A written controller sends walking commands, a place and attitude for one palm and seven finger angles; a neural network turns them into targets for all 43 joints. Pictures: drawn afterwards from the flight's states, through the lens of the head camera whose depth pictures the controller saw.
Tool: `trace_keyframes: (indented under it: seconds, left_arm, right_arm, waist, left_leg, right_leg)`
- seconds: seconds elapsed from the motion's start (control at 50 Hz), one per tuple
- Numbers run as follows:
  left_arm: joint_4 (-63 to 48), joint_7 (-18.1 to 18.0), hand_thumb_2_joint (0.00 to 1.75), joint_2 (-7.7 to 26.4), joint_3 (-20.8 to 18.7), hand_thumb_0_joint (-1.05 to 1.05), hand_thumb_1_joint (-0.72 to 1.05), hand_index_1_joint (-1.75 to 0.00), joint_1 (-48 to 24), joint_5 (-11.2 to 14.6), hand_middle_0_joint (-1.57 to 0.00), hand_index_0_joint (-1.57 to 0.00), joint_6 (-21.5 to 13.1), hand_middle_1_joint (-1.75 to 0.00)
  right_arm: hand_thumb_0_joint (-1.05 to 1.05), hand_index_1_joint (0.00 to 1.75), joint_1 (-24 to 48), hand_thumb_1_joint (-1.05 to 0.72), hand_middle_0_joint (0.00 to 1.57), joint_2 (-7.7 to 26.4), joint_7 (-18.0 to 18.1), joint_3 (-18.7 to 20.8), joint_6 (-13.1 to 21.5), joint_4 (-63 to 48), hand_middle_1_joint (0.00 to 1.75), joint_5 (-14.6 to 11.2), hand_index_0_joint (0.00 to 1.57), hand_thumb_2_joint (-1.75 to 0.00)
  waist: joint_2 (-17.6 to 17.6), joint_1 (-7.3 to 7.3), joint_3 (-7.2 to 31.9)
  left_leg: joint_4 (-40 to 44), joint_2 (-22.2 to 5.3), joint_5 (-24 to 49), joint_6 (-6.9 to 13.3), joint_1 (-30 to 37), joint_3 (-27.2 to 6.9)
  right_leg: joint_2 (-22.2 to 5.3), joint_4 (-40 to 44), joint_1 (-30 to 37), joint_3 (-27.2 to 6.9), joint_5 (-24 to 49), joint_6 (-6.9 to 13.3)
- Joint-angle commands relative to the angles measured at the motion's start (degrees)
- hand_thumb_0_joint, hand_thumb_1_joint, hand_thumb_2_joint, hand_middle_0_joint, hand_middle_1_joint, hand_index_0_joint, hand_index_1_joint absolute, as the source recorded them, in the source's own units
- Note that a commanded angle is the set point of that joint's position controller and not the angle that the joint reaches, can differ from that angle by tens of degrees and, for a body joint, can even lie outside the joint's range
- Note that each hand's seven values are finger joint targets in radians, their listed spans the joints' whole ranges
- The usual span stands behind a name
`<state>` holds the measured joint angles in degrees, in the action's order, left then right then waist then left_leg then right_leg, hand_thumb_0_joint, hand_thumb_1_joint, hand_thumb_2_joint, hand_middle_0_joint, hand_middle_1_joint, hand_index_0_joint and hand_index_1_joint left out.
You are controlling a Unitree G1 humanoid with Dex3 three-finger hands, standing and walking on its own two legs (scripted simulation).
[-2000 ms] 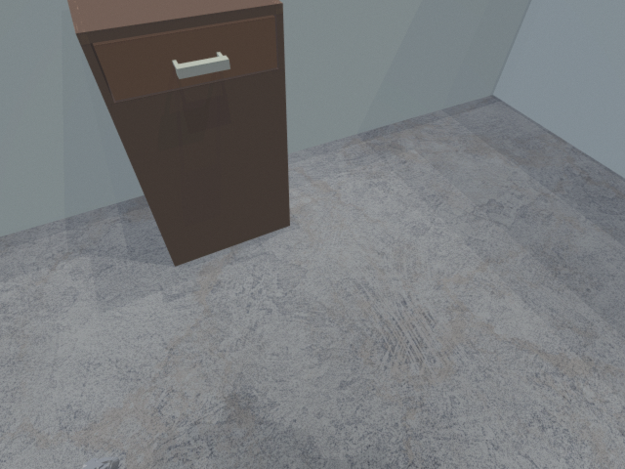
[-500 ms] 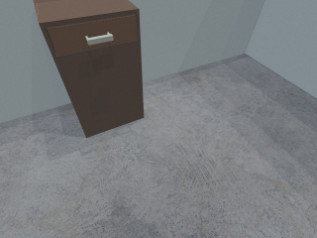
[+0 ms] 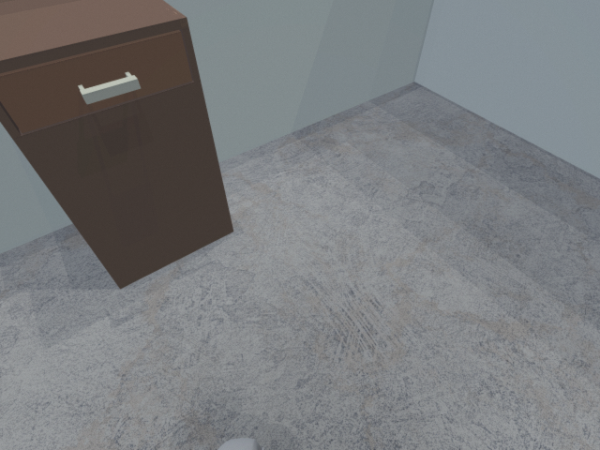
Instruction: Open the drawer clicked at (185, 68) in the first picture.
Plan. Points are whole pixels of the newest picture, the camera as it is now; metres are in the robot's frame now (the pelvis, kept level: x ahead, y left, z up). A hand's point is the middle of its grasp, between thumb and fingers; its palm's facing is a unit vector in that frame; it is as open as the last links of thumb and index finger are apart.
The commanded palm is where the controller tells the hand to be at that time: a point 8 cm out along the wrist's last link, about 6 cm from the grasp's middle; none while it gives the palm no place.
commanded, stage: walk to a spot facing it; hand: left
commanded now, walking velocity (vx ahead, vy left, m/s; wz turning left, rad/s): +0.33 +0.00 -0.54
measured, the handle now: (108, 85) +0.88 +0.59 +0.02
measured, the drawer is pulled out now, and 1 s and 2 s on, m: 0.00 0.00 0.00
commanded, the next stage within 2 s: turn to face it in 0.90 s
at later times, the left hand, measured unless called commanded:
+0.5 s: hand (184, 337) +0.32 +0.25 -0.16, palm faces -0.23 -0.95 -0.22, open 7.4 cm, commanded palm none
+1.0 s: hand (306, 249) +0.54 +0.05 -0.16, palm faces -0.57 -0.79 -0.22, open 7.3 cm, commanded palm none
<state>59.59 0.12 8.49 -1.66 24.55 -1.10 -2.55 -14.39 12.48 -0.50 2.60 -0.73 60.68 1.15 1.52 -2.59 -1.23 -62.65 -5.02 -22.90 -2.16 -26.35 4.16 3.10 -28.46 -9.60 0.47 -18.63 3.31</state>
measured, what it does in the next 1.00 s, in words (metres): walks ahead, turning right: left foot, then right foot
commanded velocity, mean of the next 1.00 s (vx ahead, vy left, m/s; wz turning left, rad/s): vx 0.27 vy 0.00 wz -0.55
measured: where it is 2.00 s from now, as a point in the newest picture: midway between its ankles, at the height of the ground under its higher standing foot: (341, 392)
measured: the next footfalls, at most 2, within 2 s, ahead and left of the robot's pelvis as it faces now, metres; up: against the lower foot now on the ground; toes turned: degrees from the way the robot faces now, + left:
left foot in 0.26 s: +0.24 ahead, +0.16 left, +0.00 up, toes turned -3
right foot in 0.78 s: +0.38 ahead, -0.15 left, +0.00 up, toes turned -36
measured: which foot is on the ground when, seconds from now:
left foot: up 0.00-0.24, down 0.26-0.78, up 0.80-1.00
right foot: down 0.00-0.28, up 0.30-0.76, down 0.78-1.00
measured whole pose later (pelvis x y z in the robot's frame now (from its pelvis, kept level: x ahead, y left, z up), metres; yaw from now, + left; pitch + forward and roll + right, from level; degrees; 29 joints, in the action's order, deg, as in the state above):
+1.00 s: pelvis +0.35 -0.05 +0.00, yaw -36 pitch +0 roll +0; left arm 53.7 0.3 10.8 -3.3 9.8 -0.6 -1.4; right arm -12.5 10.5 0.4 2.7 0.3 53.8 1.4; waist 0.8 2.5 -4.8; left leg -66.0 -9.8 -18.5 -4.9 -32.3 2.7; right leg 4.1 -28.9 -18.3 2.3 -11.0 5.0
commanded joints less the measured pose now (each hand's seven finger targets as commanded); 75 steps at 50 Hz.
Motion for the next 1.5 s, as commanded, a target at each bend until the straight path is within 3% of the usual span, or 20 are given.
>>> trace_keyframes:
  seconds: [0.0,0.16,0.2,0.22,0.24,0.28,0.32,0.4,0.66,0.72,0.74,0.76,0.78,0.84,0.9,1.04,1.16,1.24,1.32,1.48]
  left_arm:
    - [-2.23,-0.89,0.90,11.38,-2.82,0.00,0.90,-0.30,3.05,-0.35,-0.20,-0.20,-1.35,-0.30]
    - [-2.46,-1.06,0.90,12.03,-4.02,0.00,0.90,-0.30,1.48,-0.60,-0.20,-0.20,-0.89,-0.30]
    - [-3.27,-0.89,0.90,12.06,-4.55,0.00,0.90,-0.30,-1.19,-0.21,-0.20,-0.20,-0.75,-0.30]
    - [-3.76,-0.52,0.90,10.26,-4.48,0.00,0.90,-0.30,-1.16,0.17,-0.20,-0.20,-0.73,-0.30]
    - [-5.01,0.31,0.90,6.53,-4.36,0.00,0.90,-0.30,0.96,0.88,-0.20,-0.20,-0.46,-0.30]
    - [-7.17,0.40,0.90,6.29,-3.68,0.00,0.90,-0.30,-3.79,0.22,-0.20,-0.20,-0.41,-0.30]
    - [-7.41,1.78,0.90,6.51,-4.28,0.00,0.90,-0.30,-7.97,-0.74,-0.20,-0.20,0.50,-0.30]
    - [-7.16,2.69,0.90,4.50,-4.19,0.00,0.90,-0.30,-6.17,-1.08,-0.20,-0.20,3.03,-0.30]
    - [-13.79,3.28,0.90,4.75,-2.65,0.00,0.90,-0.30,-26.02,-0.79,-0.20,-0.20,2.92,-0.30]
    - [-9.88,2.74,0.90,8.61,-3.88,0.00,0.90,-0.30,-11.37,-0.90,-0.20,-0.20,1.76,-0.30]
    - [-7.70,2.23,0.90,14.42,-5.20,0.00,0.90,-0.30,-3.65,-1.11,-0.20,-0.20,0.83,-0.30]
    - [-6.88,1.21,0.90,21.99,-6.87,0.00,0.90,-0.30,2.65,-0.31,-0.20,-0.20,0.33,-0.30]
    - [-6.75,0.37,0.90,22.87,-6.92,0.00,0.90,-0.30,2.57,1.11,-0.20,-0.20,1.01,-0.30]
    - [-10.29,-0.13,0.90,15.21,-4.44,0.00,0.90,-0.30,-10.75,1.04,-0.20,-0.20,0.74,-0.30]
    - [-10.36,-0.45,0.90,13.30,-4.14,0.00,0.90,-0.30,-14.33,0.04,-0.20,-0.20,-0.17,-0.30]
    - [-8.29,-0.58,0.90,10.99,-3.64,0.00,0.90,-0.30,-10.21,-0.15,-0.20,-0.20,-0.42,-0.30]
    - [-4.55,-1.62,0.90,9.30,-1.98,0.00,0.90,-0.30,-9.20,0.40,-0.20,-0.20,0.33,-0.30]
    - [-3.77,-2.12,0.90,6.40,-0.97,0.00,0.90,-0.30,-5.31,0.55,-0.20,-0.20,1.81,-0.30]
    - [-4.51,-1.36,0.90,7.95,-2.44,0.00,0.90,-0.30,-9.96,0.15,-0.20,-0.20,2.44,-0.30]
    - [-7.37,-1.37,0.90,7.29,-3.70,0.00,0.90,-0.30,-13.00,0.02,-0.20,-0.20,3.65,-0.30]
  right_arm:
    - [0.00,0.30,8.30,-0.90,0.20,2.70,-0.46,1.31,2.73,-8.94,0.30,-0.15,0.20,-0.90]
    - [0.00,0.30,12.03,-0.90,0.20,1.89,-0.72,1.56,4.11,-12.71,0.30,-0.66,0.20,-0.90]
    - [0.00,0.30,2.15,-0.90,0.20,4.11,0.41,2.07,4.77,-9.86,0.30,-0.47,0.20,-0.90]
    - [0.00,0.30,-6.44,-0.90,0.20,7.84,1.44,2.97,5.07,-7.38,0.30,-0.12,0.20,-0.90]
    - [0.00,0.30,-13.90,-0.90,0.20,15.12,1.87,4.59,5.36,-5.91,0.30,0.89,0.20,-0.90]
    - [0.00,0.30,-10.12,-0.90,0.20,12.72,1.74,3.38,4.67,-7.14,0.30,0.23,0.20,-0.90]
    - [0.00,0.30,-3.17,-0.90,0.20,5.92,1.65,1.72,5.24,-8.20,0.30,0.41,0.20,-0.90]
    - [0.00,0.30,-2.42,-0.90,0.20,3.61,2.08,1.07,6.50,-7.26,0.30,0.19,0.20,-0.90]
    - [0.00,0.30,-12.24,-0.90,0.20,7.23,1.60,1.68,5.13,-3.44,0.30,0.74,0.20,-0.90]
    - [0.00,0.30,-9.17,-0.90,0.20,10.05,1.31,2.13,4.65,-5.12,0.30,0.22,0.20,-0.90]
    - [0.00,0.30,-10.32,-0.90,0.20,8.66,0.51,1.67,4.40,-6.09,0.30,-0.60,0.20,-0.90]
    - [0.00,0.30,-10.62,-0.90,0.20,4.24,0.57,0.77,4.68,-8.99,0.30,-1.29,0.20,-0.90]
    - [0.00,0.30,-4.49,-0.90,0.20,6.17,1.47,1.09,4.63,-10.21,0.30,-1.19,0.20,-0.90]
    - [0.00,0.30,-2.49,-0.90,0.20,5.38,1.36,1.18,3.23,-8.99,0.30,0.00,0.20,-0.90]
    - [0.00,0.30,-7.21,-0.90,0.20,3.35,1.33,1.17,1.53,-7.26,0.30,0.47,0.20,-0.90]
    - [0.00,0.30,0.63,-0.90,0.20,1.79,0.86,0.54,1.35,-9.23,0.30,0.21,0.20,-0.90]
    - [0.00,0.30,0.97,-0.90,0.20,0.63,0.87,-0.73,2.42,-5.80,0.30,-0.43,0.20,-0.90]
    - [0.00,0.30,-2.65,-0.90,0.20,8.66,1.58,0.53,2.03,-4.70,0.30,0.18,0.20,-0.90]
    - [0.00,0.30,0.58,-0.90,0.20,7.67,1.85,0.67,1.23,-5.96,0.30,0.09,0.20,-0.90]
    - [0.00,0.30,-1.39,-0.90,0.20,8.56,1.57,2.59,0.75,-7.42,0.30,-0.03,0.20,-0.90]
  waist:
    - [-6.37,1.16,-3.61]
    - [-9.65,0.37,-3.29]
    - [-7.29,5.05,0.50]
    - [-1.39,8.37,5.95]
    - [16.44,9.78,12.69]
    - [10.58,7.61,7.25]
    - [7.81,4.49,-3.36]
    - [6.55,1.07,-1.91]
    - [5.23,5.97,-4.88]
    - [4.51,-1.77,4.39]
    - [-3.36,-5.22,11.40]
    - [-15.44,-5.88,19.42]
    - [-8.85,-6.35,16.42]
    - [-3.29,0.77,3.62]
    - [-5.42,5.27,3.76]
    - [-7.64,3.53,4.39]
    - [-7.13,3.35,2.65]
    - [16.70,3.76,4.24]
    - [5.25,2.81,2.60]
    - [5.44,4.15,4.30]
  left_leg:
    - [3.57,-1.83,7.61,-1.05,-10.99,-1.18]
    - [23.30,1.59,8.97,0.09,1.88,0.58]
    - [32.65,2.98,11.57,0.81,17.79,1.35]
    - [34.77,-1.45,10.56,2.02,32.04,-2.63]
    - [39.37,-20.01,8.30,7.66,42.07,-25.12]
    - [49.77,-26.77,-5.53,12.42,28.55,-32.57]
    - [52.09,-20.19,-6.13,9.18,16.30,-20.75]
    - [51.39,-14.94,10.81,7.28,13.52,-3.32]
    - [44.60,-16.31,37.72,7.33,27.74,11.54]
    - [21.64,-14.58,53.53,4.20,25.06,16.26]
    - [4.90,-12.15,38.44,1.47,9.51,16.07]
    - [-16.02,-1.30,-10.15,-2.44,-10.15,12.06]
    - [-20.72,-2.27,-10.64,-0.87,-13.13,2.11]
    - [-14.86,-6.98,2.57,-1.43,-8.84,-2.65]
    - [-6.09,-5.71,4.23,-2.54,-3.23,-1.69]
    - [7.62,-2.54,7.65,-2.34,-3.76,-1.24]
    - [32.68,1.20,15.82,-0.23,13.78,-0.91]
    - [45.89,-15.30,35.85,11.13,21.83,-25.26]
    - [45.51,-11.26,31.80,12.54,17.60,-20.05]
    - [45.86,-7.64,25.32,12.18,17.81,-21.58]
  right_leg:
    - [-15.71,16.33,1.83,-18.26,12.33,8.66]
    - [-13.53,11.48,-0.17,-16.86,17.55,5.76]
    - [-9.64,1.15,-4.84,-14.15,21.75,3.68]
    - [-6.48,-10.87,-11.11,-11.96,20.35,2.13]
    - [1.25,-31.47,-22.71,-3.07,-6.30,-1.11]
    - [-3.21,-49.48,-28.76,-3.90,-12.27,-1.08]
    - [-7.74,-49.47,-29.74,-2.53,-2.85,-1.81]
    - [-9.61,-43.98,-26.13,-0.64,5.30,-3.54]
    - [-6.19,-11.67,-23.34,7.87,6.44,-1.79]
    - [-0.77,-4.71,-1.68,11.36,5.61,1.26]
    - [-7.68,-1.86,18.76,2.64,9.35,4.28]
    - [-27.35,2.62,32.21,-30.81,22.98,12.63]
    - [-28.40,6.15,26.11,-32.01,29.49,14.45]
    - [-20.71,10.58,2.56,-17.52,19.92,8.95]
    - [-15.88,11.26,-6.00,-10.08,22.98,7.39]
    - [-13.80,10.31,-3.21,-10.16,26.29,7.41]
    - [-12.89,7.05,-3.04,-5.04,21.83,2.84]
    - [-3.46,-18.90,-14.03,2.83,-15.92,-5.62]
    - [-6.75,-30.70,-17.91,-0.55,-9.68,-5.94]
    - [-6.74,-28.40,-19.58,-0.63,-4.33,-7.85]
